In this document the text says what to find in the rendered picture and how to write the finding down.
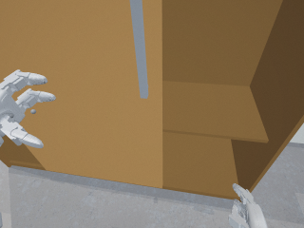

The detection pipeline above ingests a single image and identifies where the wardrobe door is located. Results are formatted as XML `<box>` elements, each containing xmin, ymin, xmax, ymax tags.
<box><xmin>0</xmin><ymin>135</ymin><xmax>41</xmax><ymax>164</ymax></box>
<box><xmin>0</xmin><ymin>0</ymin><xmax>163</xmax><ymax>188</ymax></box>

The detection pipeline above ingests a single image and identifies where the handle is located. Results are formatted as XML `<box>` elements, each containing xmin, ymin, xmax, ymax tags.
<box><xmin>129</xmin><ymin>0</ymin><xmax>149</xmax><ymax>99</ymax></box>

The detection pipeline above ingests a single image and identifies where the left robot hand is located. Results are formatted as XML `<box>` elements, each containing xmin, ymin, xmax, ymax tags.
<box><xmin>0</xmin><ymin>69</ymin><xmax>56</xmax><ymax>148</ymax></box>

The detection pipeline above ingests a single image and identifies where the right robot hand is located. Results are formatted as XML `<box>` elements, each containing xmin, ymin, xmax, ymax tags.
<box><xmin>229</xmin><ymin>183</ymin><xmax>268</xmax><ymax>228</ymax></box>

